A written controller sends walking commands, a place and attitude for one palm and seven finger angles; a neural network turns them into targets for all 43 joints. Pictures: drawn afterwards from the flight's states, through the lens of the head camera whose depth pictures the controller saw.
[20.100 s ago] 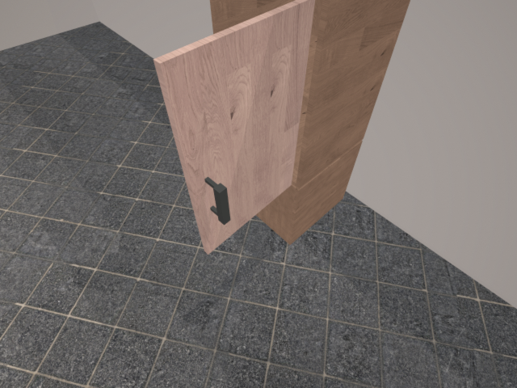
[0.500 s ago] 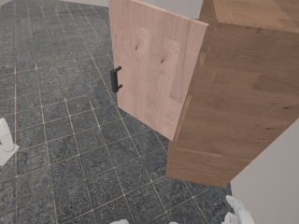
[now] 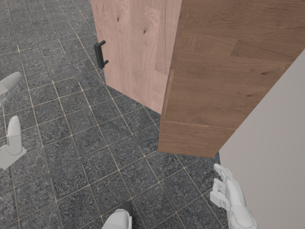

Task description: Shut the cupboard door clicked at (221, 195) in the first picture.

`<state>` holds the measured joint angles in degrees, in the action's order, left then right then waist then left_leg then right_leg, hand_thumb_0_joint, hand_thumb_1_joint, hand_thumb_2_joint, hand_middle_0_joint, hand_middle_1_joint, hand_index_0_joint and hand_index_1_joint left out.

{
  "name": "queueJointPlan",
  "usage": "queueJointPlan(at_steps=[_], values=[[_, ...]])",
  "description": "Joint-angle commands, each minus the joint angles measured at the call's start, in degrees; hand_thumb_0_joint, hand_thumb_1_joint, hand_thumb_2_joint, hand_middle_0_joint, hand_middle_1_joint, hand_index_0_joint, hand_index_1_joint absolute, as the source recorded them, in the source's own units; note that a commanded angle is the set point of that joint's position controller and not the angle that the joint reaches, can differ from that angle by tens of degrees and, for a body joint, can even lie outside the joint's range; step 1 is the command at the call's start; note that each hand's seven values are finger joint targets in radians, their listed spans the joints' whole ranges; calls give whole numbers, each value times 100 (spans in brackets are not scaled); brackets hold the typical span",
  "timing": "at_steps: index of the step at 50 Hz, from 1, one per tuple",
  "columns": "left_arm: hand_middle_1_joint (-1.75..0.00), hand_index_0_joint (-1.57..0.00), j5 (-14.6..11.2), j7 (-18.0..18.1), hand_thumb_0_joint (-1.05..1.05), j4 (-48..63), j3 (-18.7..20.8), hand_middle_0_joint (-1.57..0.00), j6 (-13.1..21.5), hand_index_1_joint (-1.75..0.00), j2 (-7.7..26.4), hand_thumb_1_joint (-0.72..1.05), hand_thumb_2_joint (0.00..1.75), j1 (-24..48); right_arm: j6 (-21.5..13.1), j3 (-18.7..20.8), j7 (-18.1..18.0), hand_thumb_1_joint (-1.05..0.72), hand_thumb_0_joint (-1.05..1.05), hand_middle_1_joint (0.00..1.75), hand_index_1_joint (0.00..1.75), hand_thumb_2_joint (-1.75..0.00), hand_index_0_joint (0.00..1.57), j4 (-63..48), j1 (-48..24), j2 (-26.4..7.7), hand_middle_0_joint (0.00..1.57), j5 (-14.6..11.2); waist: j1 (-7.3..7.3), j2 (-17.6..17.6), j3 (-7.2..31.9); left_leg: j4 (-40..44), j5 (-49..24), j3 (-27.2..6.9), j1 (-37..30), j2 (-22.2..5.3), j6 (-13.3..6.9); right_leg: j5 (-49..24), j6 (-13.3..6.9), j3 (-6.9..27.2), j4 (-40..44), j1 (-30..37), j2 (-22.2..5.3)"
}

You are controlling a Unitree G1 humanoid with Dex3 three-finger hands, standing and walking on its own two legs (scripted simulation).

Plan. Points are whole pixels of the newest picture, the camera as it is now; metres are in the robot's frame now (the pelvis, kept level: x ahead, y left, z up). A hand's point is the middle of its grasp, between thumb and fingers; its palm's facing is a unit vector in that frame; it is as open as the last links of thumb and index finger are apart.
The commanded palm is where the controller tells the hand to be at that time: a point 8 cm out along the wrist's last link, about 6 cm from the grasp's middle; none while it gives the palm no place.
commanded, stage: stop stepping back and stand still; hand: left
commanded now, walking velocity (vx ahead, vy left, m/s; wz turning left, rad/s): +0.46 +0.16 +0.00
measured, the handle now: (102, 54) +0.83 +0.28 -0.09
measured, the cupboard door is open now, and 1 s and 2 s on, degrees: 63 63 63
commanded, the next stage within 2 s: let the arm hang, fingers relaxed in 1.34 s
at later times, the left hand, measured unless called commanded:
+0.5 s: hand out of the picture +0.10 +0.27 +0.20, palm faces +0.40 -0.77 -0.50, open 7.4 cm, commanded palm +0.04 +0.31 +0.19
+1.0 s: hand out of the picture +0.13 +0.29 +0.19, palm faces +0.47 -0.74 -0.48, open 7.4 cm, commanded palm +0.07 +0.32 +0.19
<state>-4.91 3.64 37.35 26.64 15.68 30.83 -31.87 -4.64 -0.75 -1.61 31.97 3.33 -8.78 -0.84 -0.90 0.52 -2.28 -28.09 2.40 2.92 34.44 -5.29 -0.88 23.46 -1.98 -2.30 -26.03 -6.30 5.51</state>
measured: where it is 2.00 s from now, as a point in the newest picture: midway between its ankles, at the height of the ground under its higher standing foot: outside the picture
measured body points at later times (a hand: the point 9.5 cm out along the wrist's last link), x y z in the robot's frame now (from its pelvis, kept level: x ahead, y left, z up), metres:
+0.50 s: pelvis -0.08 +0.01 +0.01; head -0.10 +0.02 +0.46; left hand +0.08 +0.31 +0.22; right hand +0.06 -0.22 -0.07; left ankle +0.03 +0.11 -0.71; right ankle -0.11 -0.10 -0.72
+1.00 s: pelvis -0.06 +0.02 +0.01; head -0.06 +0.01 +0.46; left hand +0.10 +0.33 +0.21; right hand +0.09 -0.19 -0.10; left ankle -0.06 +0.15 -0.71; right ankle -0.06 -0.06 -0.72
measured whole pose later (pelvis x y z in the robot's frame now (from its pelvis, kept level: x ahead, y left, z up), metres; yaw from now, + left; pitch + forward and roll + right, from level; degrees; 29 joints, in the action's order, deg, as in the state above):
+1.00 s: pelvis -0.06 +0.02 +0.01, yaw +2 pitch +0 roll +0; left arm -2.6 10.2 27.5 24.4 11.2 24.5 -32.1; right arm -5.3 -1.7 -2.4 37.2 15.5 -10.3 -0.2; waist -0.3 1.2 1.3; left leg -41.7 21.4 0.7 19.8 -2.3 1.1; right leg 17.6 -3.8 -3.7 -32.2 -15.0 2.3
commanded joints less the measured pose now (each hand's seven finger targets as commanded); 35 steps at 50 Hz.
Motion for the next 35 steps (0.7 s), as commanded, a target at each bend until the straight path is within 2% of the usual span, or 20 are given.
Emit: queueJointPlan(at_steps=[1, 3, 7, 8, 10, 12, 13, 15, 18, 19, 22, 23, 24, 25, 26, 28, 30, 32, 33, 35], values=[[-30, -20, -80, 422, 0, 194, 1257, -20, -18, -30, 875, 90, 90, -777, 111, 239, -322, -90, 0, 30, 30, -90, 20, -671, 160, -777, 20, 17, -15, -348, 885, -2143, 1660, -451, -1178, 320, 179, -3020, -499, 1304, 544, -1611, -2297], [-30, -20, 28, 566, 0, -289, 836, -20, -240, -30, 645, 90, 90, 87, 172, 147, -409, -90, 0, 30, 30, -90, 20, -572, 349, -898, 20, 26, -133, 68, 464, -1330, 1194, -428, -1018, 304, 139, -3434, -334, 1119, 280, -1197, -1996], [-30, -20, 131, 621, 0, -1213, 58, -20, -445, -30, 285, 90, 90, 945, 34, 323, -451, -90, 0, 30, 30, -90, 20, -469, 516, -1180, 20, -132, -29, -947, 83, -640, 160, -365, -1530, 308, -65, -3908, 286, 816, 300, -923, -1574], [-30, -20, 202, 637, 0, -1082, 11, -20, -475, -30, 258, 90, 90, 902, 42, 328, -441, -90, 0, 30, 30, -90, 20, -462, 520, -1189, 20, -110, -14, -1012, 322, -625, -435, -367, -1872, 300, -144, -4010, 350, 736, 234, -963, -1471], [-30, -20, 213, 644, 0, -144, 58, -20, -356, -30, 487, 90, 90, 1069, 4, 312, -424, -90, 0, 30, 30, -90, 20, -551, 380, -1201, 20, -94, 4, -249, 684, -218, -785, -555, -2074, 155, -198, -3062, 375, 419, 19, -758, -1208], [-30, -20, 186, 648, 0, 368, -5, -20, -249, -30, 324, 90, 90, 904, -134, 271, -401, -90, 0, 30, 30, -90, 20, -606, 343, -1139, 20, -58, 20, 496, 678, 554, 314, -1191, -1889, -106, -255, -1112, 314, 232, 0, -633, -725], [-30, -20, 182, 662, 0, 610, 95, -20, -198, -30, 396, 90, 90, 903, -230, 257, -400, -90, 0, 30, 30, -90, 20, -597, 313, -1142, 20, -27, 13, 726, 555, 1055, 1437, -1546, -1569, -193, -267, -448, 271, 187, 19, -511, -547], [-30, -20, 248, 711, 0, 939, 583, -20, -86, -30, 801, 90, 90, 760, -380, 258, -432, -90, 0, 30, 30, -90, 20, -557, 368, -1148, 20, 56, 33, 1139, 432, 2024, 3502, -1899, -877, -236, -207, 40, 205, 47, -143, -66, -292], [-30, -20, 232, 670, 0, 654, 700, -20, -70, -30, 603, 90, 90, 138, -456, 249, -408, -90, 0, 30, 30, -90, 20, -563, 479, -1024, 20, 122, 46, 1628, 602, 2190, 3888, -1486, -452, -122, 53, 182, 104, -231, -229, 426, -101], [-30, -20, 190, 651, 0, 540, 772, -20, -87, -30, 612, 90, 90, -65, -450, 242, -384, -90, 0, 30, 30, -90, 20, -548, 503, -981, 20, 133, 52, 1558, 681, 1969, 3649, -1240, -511, -27, 95, 178, 60, -257, -54, 429, -138], [-30, -20, 57, 625, 0, 268, 810, -20, -198, -30, 549, 90, 90, -473, -354, 294, -329, -90, 0, 30, 30, -90, 20, -501, 612, -937, 20, 163, 40, 487, 1072, 617, 2992, -574, -952, 344, 172, 741, -258, 76, 422, 80, -559], [-30, -20, 53, 633, 0, 89, 783, -20, -246, -30, 513, 90, 90, -527, -280, 332, -321, -90, 0, 30, 30, -90, 20, -441, 692, -922, 20, 178, 34, -144, 969, -637, 2463, -225, -1108, 537, 157, 1429, -548, 889, 874, -576, -1115], [-30, -20, 47, 648, 0, 4, 650, -20, -303, -30, 418, 90, 90, -397, -184, 371, -310, -90, 0, 30, 30, -90, 20, -337, 805, -953, 20, 181, 23, -1008, 688, -2260, 1988, -150, -893, 669, 194, 2195, -969, 2180, 1514, -1316, -1985], [-30, -20, 41, 696, 0, -137, 536, -20, -329, -30, 254, 90, 90, -105, -141, 394, -265, -90, 0, 30, 30, -90, 20, -295, 796, -1074, 20, 158, 45, -1252, 327, -3290, 1925, -421, -283, 529, 181, 2289, -1351, 3006, 1817, -1539, -2581], [-30, -20, 84, 704, 0, -195, 281, -20, -294, -30, 167, 90, 90, 411, -155, 311, -239, -90, 0, 30, 30, -90, 20, -306, 720, -1057, 20, 148, -18, -1148, -101, -3572, 2104, -740, 236, 236, 118, 1883, -1303, 2850, 1720, -1535, -2659], [-30, -20, 242, 708, 0, -682, -16, -20, -297, -30, 60, 90, 90, 1290, -203, 200, -244, -90, 0, 30, 30, -90, 20, -257, 683, -954, 20, 143, -107, -882, -282, -2524, 2107, -545, -346, -19, 12, 1679, -791, 1739, 1345, -1896, -2201], [-30, -20, 355, 723, 0, -554, -321, -20, -325, -30, 83, 90, 90, 2102, -286, 266, -371, -90, 0, 30, 30, -90, 20, -234, 488, -1005, 20, 110, -74, -722, -314, -1501, 1961, -14, -1485, 174, -52, 1864, -633, 1284, 1189, -2369, -1941], [-30, -20, 391, 778, 0, -406, -373, -20, -343, -30, 75, 90, 90, 2059, -368, 291, -469, -90, 0, 30, 30, -90, 20, -244, 532, -1009, 20, 129, -42, -252, -153, -587, 2047, 310, -2218, 446, -76, 1661, -516, 958, 678, -2236, -1568], [-30, -20, 367, 793, 0, 3, -303, -20, -306, -30, 145, 90, 90, 2052, -421, 315, -484, -90, 0, 30, 30, -90, 20, -313, 553, -1074, 20, 106, -73, 241, -60, -52, 2356, -68, -2492, 298, -189, 1380, -388, 833, 60, -2284, -1327], [-30, -20, 301, 846, 0, 670, 174, -20, -173, -30, 441, 90, 90, 1848, -494, 312, -468, -90, 0, 30, 30, -90, 20, -490, 629, -1189, 20, 66, -91, 1607, 198, 1281, 2561, -2553, -2879, -1117, -742, 307, 184, -175, -2144, -2716, -399]])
